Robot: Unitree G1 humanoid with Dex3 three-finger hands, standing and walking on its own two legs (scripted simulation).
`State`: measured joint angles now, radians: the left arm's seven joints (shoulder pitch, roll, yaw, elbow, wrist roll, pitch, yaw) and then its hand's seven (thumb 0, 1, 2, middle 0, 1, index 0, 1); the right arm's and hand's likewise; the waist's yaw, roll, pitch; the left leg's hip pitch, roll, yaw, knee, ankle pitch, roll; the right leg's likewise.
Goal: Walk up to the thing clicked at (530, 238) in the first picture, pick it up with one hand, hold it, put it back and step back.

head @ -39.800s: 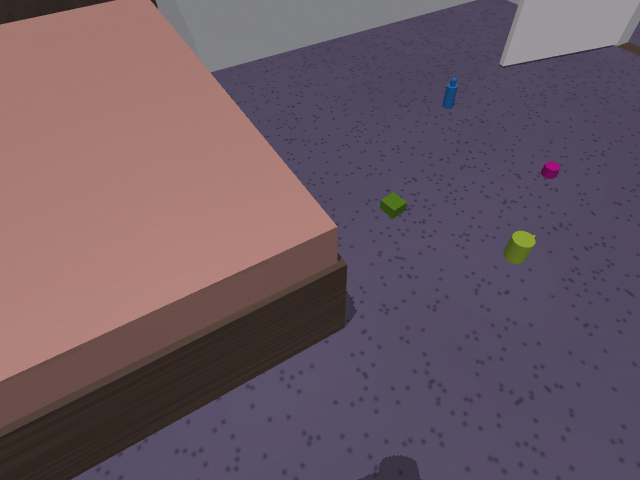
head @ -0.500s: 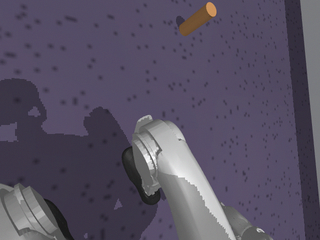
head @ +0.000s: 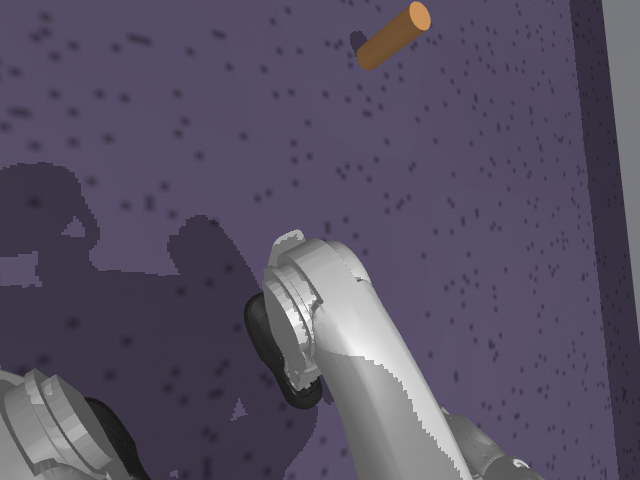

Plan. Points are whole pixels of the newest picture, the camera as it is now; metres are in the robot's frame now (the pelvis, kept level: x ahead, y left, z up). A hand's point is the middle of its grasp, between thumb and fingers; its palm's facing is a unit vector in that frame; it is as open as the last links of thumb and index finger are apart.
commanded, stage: close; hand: left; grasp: from above
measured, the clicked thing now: out of the picture +0.54 +0.35 -0.26
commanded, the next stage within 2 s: settle in 0.30 s
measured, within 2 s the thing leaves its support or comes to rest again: leaves its support in 0.78 s
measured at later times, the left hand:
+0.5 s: hand out of the picture +0.50 +0.35 -0.22, palm faces -0.42 -0.14 -0.90, open 11.4 cm
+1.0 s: hand out of the picture +0.51 +0.37 -0.16, palm faces -0.38 -0.11 -0.92, open 10.9 cm
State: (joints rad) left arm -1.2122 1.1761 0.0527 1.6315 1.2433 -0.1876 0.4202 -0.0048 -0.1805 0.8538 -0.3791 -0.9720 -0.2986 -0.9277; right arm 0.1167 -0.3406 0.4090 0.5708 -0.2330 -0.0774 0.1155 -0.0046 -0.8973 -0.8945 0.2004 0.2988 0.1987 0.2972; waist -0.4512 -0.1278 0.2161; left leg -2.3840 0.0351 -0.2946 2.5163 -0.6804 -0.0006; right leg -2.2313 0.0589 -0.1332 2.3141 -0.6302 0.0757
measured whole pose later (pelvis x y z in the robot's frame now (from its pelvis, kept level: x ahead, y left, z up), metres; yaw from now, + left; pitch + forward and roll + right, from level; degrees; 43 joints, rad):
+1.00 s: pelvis +0.01 +0.00 +0.01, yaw +2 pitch +34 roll -16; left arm -1.09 1.01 0.09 1.27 1.23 -0.12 0.21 0.03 -0.08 0.67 -0.60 -0.95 -0.46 -0.83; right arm 0.17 -0.35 0.23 0.54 -0.18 0.01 0.14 0.00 -0.91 -0.90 0.20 0.30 0.20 0.30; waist -0.36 -0.05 0.09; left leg -2.39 0.02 -0.25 2.45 -0.68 -0.01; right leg -2.24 0.02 -0.12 2.28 -0.66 0.05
